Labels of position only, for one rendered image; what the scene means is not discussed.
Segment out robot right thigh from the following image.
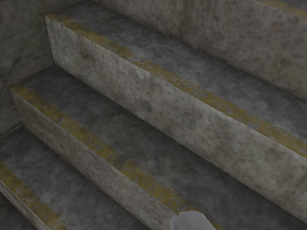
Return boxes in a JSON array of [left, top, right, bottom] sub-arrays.
[[169, 210, 216, 230]]

